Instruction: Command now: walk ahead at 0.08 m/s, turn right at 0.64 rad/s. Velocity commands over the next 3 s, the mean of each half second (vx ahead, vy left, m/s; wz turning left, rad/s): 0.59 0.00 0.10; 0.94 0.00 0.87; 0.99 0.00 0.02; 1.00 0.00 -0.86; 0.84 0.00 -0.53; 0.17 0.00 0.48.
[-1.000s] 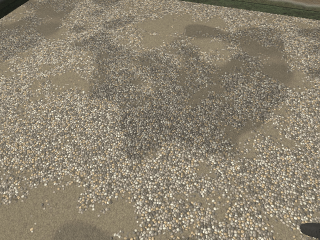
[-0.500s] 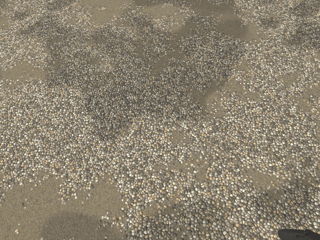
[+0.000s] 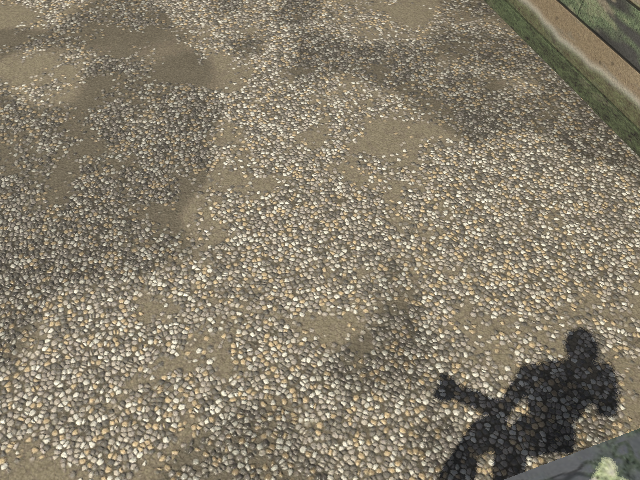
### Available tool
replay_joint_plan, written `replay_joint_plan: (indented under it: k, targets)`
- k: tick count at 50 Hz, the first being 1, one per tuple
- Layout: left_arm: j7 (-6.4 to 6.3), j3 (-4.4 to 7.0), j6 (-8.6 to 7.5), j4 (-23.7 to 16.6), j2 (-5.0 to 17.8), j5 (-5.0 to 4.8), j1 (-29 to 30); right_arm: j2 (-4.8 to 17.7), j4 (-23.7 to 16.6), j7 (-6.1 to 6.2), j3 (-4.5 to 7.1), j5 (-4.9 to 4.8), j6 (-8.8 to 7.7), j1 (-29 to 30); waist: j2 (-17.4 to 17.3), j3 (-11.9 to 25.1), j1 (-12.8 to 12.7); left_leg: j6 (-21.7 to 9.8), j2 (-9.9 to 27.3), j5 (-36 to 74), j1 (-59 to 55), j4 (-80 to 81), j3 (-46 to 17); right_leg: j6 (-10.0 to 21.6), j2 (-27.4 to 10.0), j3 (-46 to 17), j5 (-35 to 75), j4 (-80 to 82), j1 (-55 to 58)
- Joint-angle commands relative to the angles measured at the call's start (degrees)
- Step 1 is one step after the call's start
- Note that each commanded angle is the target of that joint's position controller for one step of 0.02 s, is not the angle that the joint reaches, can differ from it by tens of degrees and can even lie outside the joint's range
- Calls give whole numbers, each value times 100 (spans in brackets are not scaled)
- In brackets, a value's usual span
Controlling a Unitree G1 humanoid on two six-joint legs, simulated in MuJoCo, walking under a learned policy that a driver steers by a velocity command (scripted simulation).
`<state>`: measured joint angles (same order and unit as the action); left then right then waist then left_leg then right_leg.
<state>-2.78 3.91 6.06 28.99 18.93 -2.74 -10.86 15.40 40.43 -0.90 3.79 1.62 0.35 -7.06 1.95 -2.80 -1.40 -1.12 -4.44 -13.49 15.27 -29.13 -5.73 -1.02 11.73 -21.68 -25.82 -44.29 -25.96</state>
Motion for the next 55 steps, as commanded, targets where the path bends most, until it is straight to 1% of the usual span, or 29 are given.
replay_joint_plan:
  k: [1,3,5,8,10,12,14,15,17,18,19,20,24,28,33,35,37,38,39,40,41,42,44,45,47,48,50,53,55]
  targets:
    - [8,434,-148,-110,1279,20,-601,694,-731,16,123,112,31,655,-980,417,-388,-1172,2214,91,-142,1477,-2070,-214,-404,411,-546,-2608,-690]
    - [-24,138,-62,-61,570,104,-566,293,-868,92,-106,16,88,791,-930,295,-230,-726,1615,-1183,-248,1660,-1581,-408,-352,654,203,-2996,-952]
    - [29,-48,-140,-177,238,44,-286,227,-891,117,-219,54,15,404,-957,277,40,-718,1430,-1484,-495,1708,-1324,-522,-452,981,512,-3115,-1240]
    - [88,-229,-342,-560,153,77,396,498,-962,203,-243,-29,-5,-45,-936,133,334,-932,1509,-1719,-815,1663,-1564,-610,-761,1120,692,-2061,-1564]
    - [142,-403,-539,-691,-32,189,616,673,-1089,268,-244,-153,91,79,-1139,230,303,-876,1310,-1297,-618,1605,-1458,-681,-1212,1737,856,-302,-816]
    - [197,-493,-741,-796,-84,165,903,921,-1107,289,-172,-220,168,-197,-1325,196,519,-965,1260,-1018,-161,1546,-1550,-733,-1125,1996,725,695,11]
    - [253,-517,-878,-843,-3,106,819,920,-1173,261,-198,-278,208,-204,-1257,181,432,-1005,1372,-1301,17,1440,-1909,-612,-1121,1940,975,1538,497]
    - [260,-540,-917,-820,-11,171,625,867,-1275,252,-237,-299,245,-63,-1119,153,274,-922,1298,-1384,263,1411,-2010,-470,-1148,1975,1559,2005,925]
    - [247,-537,-968,-773,74,325,203,605,-1444,186,-354,-283,165,88,-970,581,43,-564,982,-1382,738,1093,-1837,-245,-1534,1981,1969,1988,2091]
    - [262,-487,-977,-703,162,452,-180,314,-1585,136,-440,-251,31,157,-472,1041,-72,-344,619,-1450,1228,459,-1498,-66,-2044,1716,2382,1600,2999]
    - [330,-371,-932,-727,460,532,151,119,-1659,52,-543,-351,-83,32,596,1208,-45,-98,343,-1050,1590,-124,-786,203,-2502,1049,1022,2016,3011]
    - [334,-291,-881,-767,638,471,438,214,-1702,6,-525,-419,-141,245,959,885,-93,66,327,-797,1797,-580,-314,377,-2797,551,63,2568,2547]
    - [286,-319,-893,-522,447,288,308,440,-1753,-69,-377,-429,-121,421,808,396,-134,268,792,-1083,2659,-2249,-40,673,-3042,646,433,2616,2544]
    - [319,-290,-896,-265,316,340,281,303,-1780,-111,-409,-384,8,497,574,212,-121,227,1027,-698,2734,-2714,252,743,-2863,1518,1418,2321,2359]
    - [340,-58,-857,179,764,303,195,407,-1915,-251,-395,-423,-72,575,463,358,-122,57,959,-770,2019,-2364,728,908,-2936,2317,2974,1960,2138]
    - [226,-28,-818,262,819,307,408,524,-1683,-245,-318,-356,-20,-35,616,292,197,-134,767,-222,1190,-1720,999,661,-2807,2896,3961,1442,1806]
    - [126,-40,-757,210,818,457,689,717,-1403,-127,-192,-121,93,-1231,135,817,820,-533,209,922,-554,-883,1223,370,-2322,3325,5195,-27,1533]
    - [74,-38,-759,-130,815,621,878,1415,-1275,-90,33,-102,141,-1924,-1235,1039,1094,-1173,628,3549,-2023,-1107,31,-85,-1657,3243,3138,-2293,-178]
    - [132,-151,-836,-459,459,570,736,1805,-1348,-172,79,-46,175,-1439,-2708,1618,651,-2087,1395,2891,-2683,-251,-2280,-419,-612,2533,-799,-3862,-1957]
    - [217,-71,-951,-507,821,366,970,1444,-1732,-149,7,-44,126,-875,-1629,1837,639,-2124,1854,1927,-2170,193,-2767,-508,-839,1640,-615,-4146,-2028]
    - [248,-90,-972,-563,809,319,1105,1246,-1794,-93,-72,-27,98,-543,-1080,1500,460,-1949,1864,1757,-1426,199,-2494,-510,-994,1604,-588,-4092,-1897]
    - [211,-169,-936,-588,663,454,961,1127,-1768,-58,-136,-33,77,-342,-715,1060,219,-1741,1696,2034,-682,60,-2099,-482,-1135,1641,-631,-3732,-1710]
    - [133,-333,-850,-631,440,759,739,831,-1984,3,-352,60,79,366,-768,942,-135,-1394,1300,3143,274,-306,-1522,-492,-1216,1660,-490,-2776,-963]
    - [143,-381,-837,-610,428,834,699,832,-2015,24,-382,79,68,411,-708,1238,-125,-1317,1137,3518,263,-372,-1433,-510,-1170,1676,-380,-2266,-607]
    - [179,-540,-865,-647,326,891,870,1042,-1963,110,-335,19,88,411,-655,1791,-54,-1194,940,4054,-177,-354,-1380,-376,-1116,1789,326,-927,11]
    - [190,-588,-889,-669,329,826,960,1083,-1970,141,-326,6,116,454,-728,1898,29,-1170,933,4005,-364,-334,-1546,-340,-1095,1744,666,-556,214]
    - [225,-652,-898,-675,346,874,946,928,-2088,172,-414,89,197,829,-681,1875,-35,-1232,913,4288,5,-349,-1751,-368,-958,1887,1384,-688,940]
    - [334,-818,-989,-913,119,960,988,628,-2333,163,-643,59,278,1417,-519,1504,-201,-921,799,3172,551,-210,-1894,-245,-1155,1938,2231,531,1770]
    - [349,-834,-960,-1085,297,1039,1311,375,-2288,128,-808,95,215,899,508,1710,217,-315,373,1301,951,-476,-1495,253,-1914,1466,4174,968,2760]
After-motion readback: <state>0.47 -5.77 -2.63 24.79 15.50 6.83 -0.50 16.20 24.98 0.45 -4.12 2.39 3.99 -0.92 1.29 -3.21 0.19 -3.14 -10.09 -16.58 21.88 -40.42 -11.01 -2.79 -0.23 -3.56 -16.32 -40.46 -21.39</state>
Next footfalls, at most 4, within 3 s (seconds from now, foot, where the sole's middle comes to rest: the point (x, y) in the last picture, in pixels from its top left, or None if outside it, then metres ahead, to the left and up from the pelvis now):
0.34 right None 0.05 -0.16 -0.77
0.74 left None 0.13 0.13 -0.77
1.06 right None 0.26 -0.05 -0.77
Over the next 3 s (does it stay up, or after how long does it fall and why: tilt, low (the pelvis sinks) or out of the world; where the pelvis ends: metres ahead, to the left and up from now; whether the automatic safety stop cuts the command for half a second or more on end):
stays up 0.14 0.02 0.00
